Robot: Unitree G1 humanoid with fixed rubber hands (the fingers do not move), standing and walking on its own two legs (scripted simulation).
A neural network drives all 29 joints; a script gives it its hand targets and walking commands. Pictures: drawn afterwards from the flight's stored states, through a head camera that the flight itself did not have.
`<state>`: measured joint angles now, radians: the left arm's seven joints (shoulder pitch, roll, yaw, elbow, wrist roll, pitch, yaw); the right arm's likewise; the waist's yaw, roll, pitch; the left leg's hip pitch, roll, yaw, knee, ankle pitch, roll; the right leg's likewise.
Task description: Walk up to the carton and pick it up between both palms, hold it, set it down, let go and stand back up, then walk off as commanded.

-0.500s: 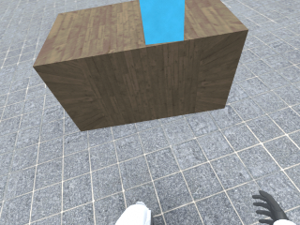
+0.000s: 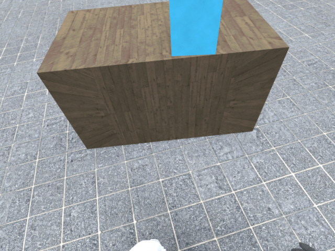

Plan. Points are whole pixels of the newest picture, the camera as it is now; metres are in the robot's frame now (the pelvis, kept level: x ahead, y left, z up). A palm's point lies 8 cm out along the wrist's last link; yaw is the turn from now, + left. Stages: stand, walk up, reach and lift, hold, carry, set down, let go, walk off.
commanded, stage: walk off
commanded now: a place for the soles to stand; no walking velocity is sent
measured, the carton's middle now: (193, 19) +1.05 -0.05 +0.04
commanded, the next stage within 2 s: stand in 1.74 s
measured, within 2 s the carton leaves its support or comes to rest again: neither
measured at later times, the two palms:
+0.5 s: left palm (51, 249) +0.13 +0.30 -0.06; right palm (306, 243) +0.18 -0.31 -0.13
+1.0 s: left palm (63, 238) +0.16 +0.30 -0.11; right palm out of the picture +0.15 -0.30 -0.08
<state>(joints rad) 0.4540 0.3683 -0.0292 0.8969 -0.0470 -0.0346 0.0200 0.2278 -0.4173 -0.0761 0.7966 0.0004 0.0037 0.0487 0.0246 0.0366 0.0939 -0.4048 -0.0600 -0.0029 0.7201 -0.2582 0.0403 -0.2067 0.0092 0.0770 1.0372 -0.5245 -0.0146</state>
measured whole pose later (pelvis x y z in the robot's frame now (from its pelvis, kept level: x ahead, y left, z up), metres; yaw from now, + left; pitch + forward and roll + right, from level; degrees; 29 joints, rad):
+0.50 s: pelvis +0.10 -0.01 +0.01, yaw -4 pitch -1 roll +2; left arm 0.35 0.34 -0.03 0.90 -0.05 -0.05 0.03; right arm 0.21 -0.41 -0.07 0.82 0.00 0.04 0.03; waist 0.03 0.11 0.10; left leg -0.27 -0.04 -0.06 0.91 -0.55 0.03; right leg -0.32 0.03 0.05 0.69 -0.36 -0.05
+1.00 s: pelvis +0.08 +0.02 +0.01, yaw -5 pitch -4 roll +1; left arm 0.24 0.36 -0.03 0.90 -0.05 -0.04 0.03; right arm 0.19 -0.39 -0.07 0.87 0.00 0.01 0.01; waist 0.03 -0.04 0.12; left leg -0.24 -0.02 -0.01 0.67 -0.36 0.00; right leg -0.30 0.02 0.11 0.72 -0.35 -0.01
